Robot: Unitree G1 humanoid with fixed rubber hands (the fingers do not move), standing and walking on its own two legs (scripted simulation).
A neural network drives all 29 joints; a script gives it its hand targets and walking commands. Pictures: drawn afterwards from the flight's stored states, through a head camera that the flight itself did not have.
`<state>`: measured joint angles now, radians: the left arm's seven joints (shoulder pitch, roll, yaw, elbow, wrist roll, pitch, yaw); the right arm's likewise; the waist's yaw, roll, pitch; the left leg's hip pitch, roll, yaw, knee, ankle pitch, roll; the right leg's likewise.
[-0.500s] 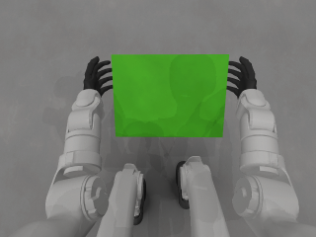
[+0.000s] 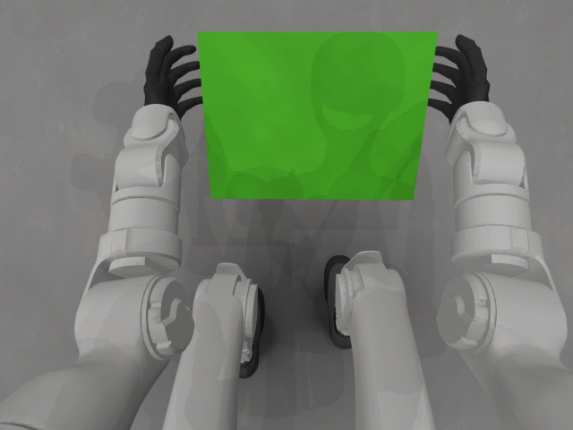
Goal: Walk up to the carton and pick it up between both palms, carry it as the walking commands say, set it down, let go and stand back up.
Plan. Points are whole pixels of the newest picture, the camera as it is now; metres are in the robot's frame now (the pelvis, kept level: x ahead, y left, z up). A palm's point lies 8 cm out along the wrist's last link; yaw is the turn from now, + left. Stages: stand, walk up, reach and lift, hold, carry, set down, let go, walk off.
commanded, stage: set down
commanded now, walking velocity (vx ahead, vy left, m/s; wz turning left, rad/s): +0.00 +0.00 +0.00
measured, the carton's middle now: (310, 115) +0.52 -0.06 -0.20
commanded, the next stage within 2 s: none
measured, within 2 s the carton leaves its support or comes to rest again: neither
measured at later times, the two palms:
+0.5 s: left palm (190, 113) +0.53 +0.11 -0.18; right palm (440, 110) +0.50 -0.25 -0.19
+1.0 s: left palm (204, 120) +0.54 +0.11 -0.26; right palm (424, 113) +0.52 -0.25 -0.26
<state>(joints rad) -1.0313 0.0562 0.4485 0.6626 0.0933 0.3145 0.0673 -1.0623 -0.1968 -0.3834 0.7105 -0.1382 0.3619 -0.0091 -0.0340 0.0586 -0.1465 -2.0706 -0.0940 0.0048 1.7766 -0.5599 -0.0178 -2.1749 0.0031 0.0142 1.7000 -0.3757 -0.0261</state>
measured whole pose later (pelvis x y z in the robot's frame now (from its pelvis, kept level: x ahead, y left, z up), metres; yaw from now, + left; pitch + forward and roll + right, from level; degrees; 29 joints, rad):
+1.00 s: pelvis -0.01 +0.00 -0.11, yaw +1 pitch +41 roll +2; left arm -1.36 0.21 0.27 0.89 -0.07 0.22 0.15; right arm -1.39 -0.42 -0.23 0.99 0.05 0.25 -0.02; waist -0.06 0.05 0.24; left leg -2.26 -0.13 0.01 2.17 -0.64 -0.03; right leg -2.37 -0.03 0.00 2.08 -0.44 -0.04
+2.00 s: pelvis +0.01 +0.00 -0.12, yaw +1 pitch +39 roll +1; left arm -1.40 0.19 0.39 0.89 0.03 0.18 0.05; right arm -1.43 -0.44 -0.32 1.06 0.04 0.17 0.08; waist -0.07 0.05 0.32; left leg -2.23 -0.14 0.02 2.25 -0.70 -0.02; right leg -2.34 -0.04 0.00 2.17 -0.50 -0.04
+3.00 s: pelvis +0.00 +0.00 -0.12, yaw +1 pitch +36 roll +2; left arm -1.40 0.27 0.12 1.05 -0.13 0.08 0.10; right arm -1.43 -0.46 -0.23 1.23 0.14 0.02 0.01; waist -0.05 0.03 0.42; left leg -2.19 -0.13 0.01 2.27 -0.71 -0.03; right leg -2.31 -0.04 -0.01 2.19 -0.50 -0.05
